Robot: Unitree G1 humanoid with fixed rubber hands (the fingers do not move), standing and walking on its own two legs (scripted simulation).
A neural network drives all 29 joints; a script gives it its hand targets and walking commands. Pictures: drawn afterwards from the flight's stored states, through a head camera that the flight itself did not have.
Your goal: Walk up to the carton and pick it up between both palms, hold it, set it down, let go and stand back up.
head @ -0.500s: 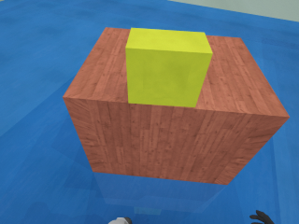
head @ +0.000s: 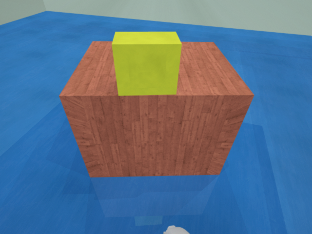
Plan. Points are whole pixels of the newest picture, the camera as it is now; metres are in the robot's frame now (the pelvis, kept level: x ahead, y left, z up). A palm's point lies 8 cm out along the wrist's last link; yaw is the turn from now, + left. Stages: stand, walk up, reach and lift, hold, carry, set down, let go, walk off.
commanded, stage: walk up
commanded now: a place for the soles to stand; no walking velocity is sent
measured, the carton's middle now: (146, 64) +0.85 +0.03 +0.09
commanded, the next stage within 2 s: none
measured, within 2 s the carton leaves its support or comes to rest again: neither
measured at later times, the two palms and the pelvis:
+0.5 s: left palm out of the picture +0.10 +0.21 -0.06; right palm out of the picture +0.04 -0.45 -0.08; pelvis +0.02 -0.12 +0.02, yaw +2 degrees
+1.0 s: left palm out of the picture -0.01 +0.20 -0.07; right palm out of the picture +0.02 -0.46 -0.05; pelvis -0.03 -0.13 +0.04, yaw +4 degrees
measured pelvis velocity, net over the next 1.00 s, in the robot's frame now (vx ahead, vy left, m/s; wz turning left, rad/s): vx -0.03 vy -0.13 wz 0.06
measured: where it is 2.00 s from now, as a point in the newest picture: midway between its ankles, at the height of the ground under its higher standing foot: outside the picture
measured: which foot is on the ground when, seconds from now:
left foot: down 0.00-0.30, up 0.32-0.66, down 0.68-1.00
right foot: up 0.00-0.22, down 0.24-0.68, up 0.70-1.00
